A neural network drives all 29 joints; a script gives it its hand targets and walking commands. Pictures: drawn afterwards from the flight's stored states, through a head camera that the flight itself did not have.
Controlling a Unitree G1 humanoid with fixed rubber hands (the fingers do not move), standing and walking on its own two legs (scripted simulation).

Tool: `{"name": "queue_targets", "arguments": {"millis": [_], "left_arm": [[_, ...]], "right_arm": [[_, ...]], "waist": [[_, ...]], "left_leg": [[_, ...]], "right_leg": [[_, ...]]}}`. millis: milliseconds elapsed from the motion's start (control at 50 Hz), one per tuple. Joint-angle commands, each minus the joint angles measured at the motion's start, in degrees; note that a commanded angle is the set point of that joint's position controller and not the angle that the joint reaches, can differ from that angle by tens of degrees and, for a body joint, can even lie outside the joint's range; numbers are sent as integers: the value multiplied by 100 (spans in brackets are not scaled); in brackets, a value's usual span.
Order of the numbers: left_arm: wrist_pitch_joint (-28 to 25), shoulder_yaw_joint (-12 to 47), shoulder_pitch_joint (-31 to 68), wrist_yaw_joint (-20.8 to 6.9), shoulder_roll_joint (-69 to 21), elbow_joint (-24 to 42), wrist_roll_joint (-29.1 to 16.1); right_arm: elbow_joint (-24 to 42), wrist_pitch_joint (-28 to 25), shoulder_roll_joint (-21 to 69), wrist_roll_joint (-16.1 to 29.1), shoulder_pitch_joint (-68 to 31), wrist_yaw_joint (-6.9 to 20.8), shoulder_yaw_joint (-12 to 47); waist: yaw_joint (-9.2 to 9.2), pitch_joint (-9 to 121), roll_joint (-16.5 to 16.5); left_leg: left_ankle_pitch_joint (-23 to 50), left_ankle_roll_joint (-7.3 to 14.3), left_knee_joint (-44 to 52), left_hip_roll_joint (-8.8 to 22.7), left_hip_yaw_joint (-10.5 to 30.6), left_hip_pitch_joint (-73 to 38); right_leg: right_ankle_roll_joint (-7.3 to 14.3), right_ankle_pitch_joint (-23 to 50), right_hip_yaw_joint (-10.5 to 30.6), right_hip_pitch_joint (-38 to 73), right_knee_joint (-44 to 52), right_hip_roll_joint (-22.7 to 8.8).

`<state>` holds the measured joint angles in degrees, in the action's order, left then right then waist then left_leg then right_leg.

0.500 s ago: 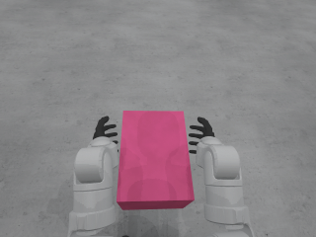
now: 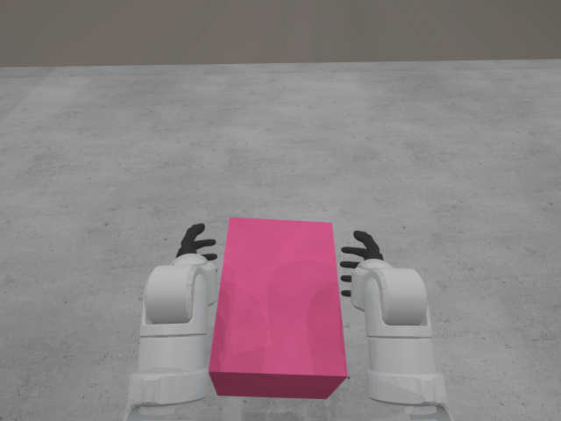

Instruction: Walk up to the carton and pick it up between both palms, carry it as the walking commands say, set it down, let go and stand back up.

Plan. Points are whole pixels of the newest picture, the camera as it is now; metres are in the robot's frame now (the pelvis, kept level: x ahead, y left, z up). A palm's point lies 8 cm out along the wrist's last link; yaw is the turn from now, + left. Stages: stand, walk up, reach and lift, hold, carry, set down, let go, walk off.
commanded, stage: carry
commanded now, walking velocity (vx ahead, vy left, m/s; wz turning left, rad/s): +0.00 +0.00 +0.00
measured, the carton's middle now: (276, 306) +0.32 +0.00 -0.01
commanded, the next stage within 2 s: hold in 1.72 s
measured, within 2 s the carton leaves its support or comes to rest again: neither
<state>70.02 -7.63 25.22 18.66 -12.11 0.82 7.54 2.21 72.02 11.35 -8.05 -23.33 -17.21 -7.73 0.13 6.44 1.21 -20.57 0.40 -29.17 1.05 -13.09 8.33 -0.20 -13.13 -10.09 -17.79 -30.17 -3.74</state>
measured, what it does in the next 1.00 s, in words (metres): stands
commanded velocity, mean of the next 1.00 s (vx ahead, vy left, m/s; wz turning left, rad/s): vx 0.00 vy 0.00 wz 0.00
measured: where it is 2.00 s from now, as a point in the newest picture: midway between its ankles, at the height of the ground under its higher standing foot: outside the picture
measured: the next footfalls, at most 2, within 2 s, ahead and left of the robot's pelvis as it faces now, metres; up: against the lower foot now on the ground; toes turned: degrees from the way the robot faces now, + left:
none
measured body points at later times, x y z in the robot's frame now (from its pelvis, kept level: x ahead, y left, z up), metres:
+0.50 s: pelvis +0.01 +0.00 +0.00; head +0.01 +0.00 +0.45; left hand +0.33 +0.12 +0.09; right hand +0.33 -0.13 +0.09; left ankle -0.09 +0.05 -0.73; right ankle +0.00 -0.12 -0.73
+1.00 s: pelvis -0.04 -0.03 -0.01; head -0.06 -0.03 +0.44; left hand +0.27 +0.10 +0.09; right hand +0.27 -0.15 +0.09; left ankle -0.10 +0.05 -0.74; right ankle +0.00 -0.12 -0.74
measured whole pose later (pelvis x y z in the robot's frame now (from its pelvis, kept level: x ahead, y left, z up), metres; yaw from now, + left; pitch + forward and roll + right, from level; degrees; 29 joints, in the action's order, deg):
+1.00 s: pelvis -0.04 -0.03 -0.01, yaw +1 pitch +1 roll +0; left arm 70.3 -7.2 25.1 18.9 -12.1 -0.1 7.7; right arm 1.3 72.6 11.5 -7.9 -23.8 -17.7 -8.5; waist 0.3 5.7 0.4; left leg -21.6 1.2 -30.1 3.0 -12.9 9.4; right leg 2.4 -13.3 -11.7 -18.5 -30.8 -3.0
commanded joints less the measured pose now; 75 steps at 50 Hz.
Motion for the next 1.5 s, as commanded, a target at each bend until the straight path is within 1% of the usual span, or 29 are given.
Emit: {"name": "queue_targets", "arguments": {"millis": [0, 80, 160, 200, 240, 280, 300, 320, 340, 400, 420, 440, 460, 480, 500, 520, 540, 560, 580, 600, 640, 660, 680, 740, 780, 860, 960, 1180, 1480], "left_arm": [[32, 3380, 2735, -2573, -6069, 87, -2598], [42, 3441, 2693, -2557, -6075, 161, -2607], [46, 3470, 2632, -2560, -6082, 187, -2609], [49, 3496, 2646, -2563, -6100, 211, -2616], [55, 3508, 2643, -2566, -6122, 217, -2617], [59, 3489, 2574, -2562, -6142, 186, -2596], [58, 3467, 2541, -2558, -6144, 165, -2577], [54, 3437, 2502, -2553, -6137, 139, -2554], [47, 3405, 2440, -2547, -6121, 110, -2535], [5, 3383, 2366, -2540, -6082, 132, -2523], [-3, 3424, 2432, -2542, -6089, 174, -2536], [-5, 3465, 2522, -2544, -6091, 200, -2559], [-8, 3506, 2582, -2547, -6105, 223, -2581], [-9, 3542, 2637, -2551, -6119, 253, -2609], [-9, 3561, 2651, -2556, -6138, 263, -2637], [-12, 3560, 2617, -2559, -6160, 240, -2650], [-20, 3543, 2608, -2559, -6180, 221, -2643], [-23, 3506, 2601, -2552, -6184, 180, -2609], [-27, 3459, 2565, -2542, -6165, 157, -2584], [-31, 3406, 2510, -2536, -6122, 132, -2557], [-41, 3350, 2431, -2532, -6063, 98, -2508], [-39, 3375, 2461, -2539, -6074, 120, -2508], [-40, 3405, 2513, -2547, -6098, 135, -2523], [-30, 3420, 2643, -2555, -6114, 142, -2565], [-9, 3400, 2648, -2561, -6108, 98, -2559], [24, 3360, 2694, -2571, -6115, 6, -2539], [55, 3308, 2748, -2580, -6118, -104, -2526], [63, 3245, 2882, -2588, -6131, -222, -2538], [-83, 3164, 2863, -2574, -6130, -314, -2474]], "right_arm": [[389, -142, 6006, 2598, -3269, 2452, 3444], [398, -139, 5998, 2584, -3151, 2447, 3415], [427, -154, 5984, 2562, -3053, 2451, 3399], [452, -160, 5978, 2561, -3028, 2452, 3403], [484, -161, 5976, 2571, -3016, 2453, 3420], [516, -154, 5975, 2599, -3037, 2453, 3459], [530, -148, 5989, 2626, -3051, 2455, 3484], [549, -143, 6004, 2652, -3074, 2460, 3504], [566, -139, 6002, 2664, -3106, 2468, 3505], [483, -162, 5962, 2589, -3001, 2494, 3417], [437, -171, 5955, 2564, -2970, 2498, 3390], [403, -175, 5945, 2552, -2962, 2499, 3362], [388, -177, 5944, 2554, -2963, 2499, 3348], [400, -181, 5951, 2554, -2939, 2496, 3345], [422, -187, 5960, 2552, -2907, 2491, 3354], [455, -197, 5970, 2560, -2937, 2488, 3380], [500, -206, 5996, 2598, -3019, 2485, 3434], [540, -210, 6014, 2641, -3119, 2485, 3477], [587, -206, 6024, 2674, -3229, 2486, 3491], [578, -195, 6008, 2669, -3265, 2488, 3461], [430, -187, 5975, 2587, -3096, 2502, 3368], [359, -196, 5986, 2559, -3004, 2506, 3355], [359, -202, 6002, 2570, -3010, 2510, 3363], [406, -181, 6004, 2604, -3151, 2511, 3361], [379, -166, 6011, 2593, -3180, 2510, 3333], [299, -136, 6040, 2588, -3262, 2528, 3292], [185, -105, 6082, 2585, -3319, 2544, 3251], [70, -97, 6168, 2587, -3418, 2546, 3216], [3, -239, 6175, 2519, -3367, 2524, 3161]], "waist": [[7, 1815, -32], [-5, 1793, -25], [-20, 1735, 170], [-25, 1724, 210], [-22, 1776, 100], [-4, 1814, -203], [-9, 1782, -344], [-14, 1746, -403], [-3, 1723, -339], [9, 1615, 407], [12, 1478, 559], [12, 1417, 549], [31, 1479, 470], [18, 1663, 366], [-10, 1901, 227], [-9, 2060, -3], [-20, 2065, -226], [-35, 1958, -434], [-14, 1863, -521], [20, 1780, -460], [38, 1775, -5], [31, 1765, 129], [22, 1739, 146], [4, 1688, -40], [1, 1613, -106], [10, 1448, -144], [15, 1316, -131], [16, 1233, -163], [18, 1406, -187]], "left_leg": [[4865, -334, -28, 901, 489, -705], [4680, -348, 144, 824, 441, -831], [5564, -313, 52, 900, 421, -1231], [5779, -305, -76, 915, 388, -1172], [5321, -340, -206, 851, 351, -807], [3949, -387, 11, 723, 347, -251], [3278, -393, 347, 664, 361, -146], [3079, -385, 685, 636, 380, -299], [3522, -364, 834, 658, 402, -666], [6452, -223, 265, 1091, 558, -1862], [6939, -117, 210, 1223, 621, -1897], [6983, -37, 147, 1282, 611, -1772], [6793, -46, -15, 1268, 516, -1511], [6420, -126, -268, 1177, 415, -1125], [5584, -226, -496, 1056, 374, -676], [4290, -304, -565, 930, 368, -259], [3045, -331, -388, 806, 412, -41], [2042, -319, 75, 718, 438, -30], [1795, -281, 451, 668, 431, -227], [2301, -245, 562, 689, 438, -530], [4430, -155, 166, 996, 542, -1111], [4803, -95, 33, 1126, 558, -998], [4677, -72, 1, 1138, 577, -819], [3216, -95, 35, 966, 495, -436], [2537, -103, 125, 916, 521, -287], [1953, -80, 289, 944, 618, -128], [1379, -70, 428, 951, 682, 78], [702, -59, 529, 943, 771, 341], [758, -54, 423, 925, 826, 336]], "right_leg": [[104, 3350, 303, 945, -117, -491], [138, 3520, 272, 938, -128, -483], [38, 2822, 102, 585, -65, -321], [28, 2699, 50, 674, 75, -254], [122, 3296, 151, 1082, 105, -335], [317, 4436, 398, 1611, -29, -576], [376, 4788, 463, 1718, -96, -667], [365, 4763, 450, 1615, -155, -689], [297, 4303, 375, 1306, -200, -633], [-25, 1541, 7, -72, -285, -227], [-76, 544, -56, -269, -105, -65], [-75, 415, -38, -159, 107, -31], [-31, 969, -19, 242, 298, -74], [62, 2064, 71, 811, 243, -182], [220, 3308, 303, 1353, -16, -407], [401, 4500, 556, 1740, -191, -692], [514, 5150, 695, 1847, -235, -886], [525, 5191, 713, 1759, -211, -952], [459, 4751, 625, 1566, -213, -918], [351, 4034, 528, 1253, -233, -819], [149, 2645, 385, 606, -249, -614], [117, 2125, 362, 603, -173, -532], [140, 2029, 368, 682, -161, -513], [240, 2438, 481, 878, -118, -600], [256, 2356, 543, 891, -35, -646], [234, 1800, 593, 793, 140, -637], [225, 1401, 643, 767, 302, -644], [214, 1020, 727, 728, 543, -676], [256, 1177, 775, 747, 604, -720]]}}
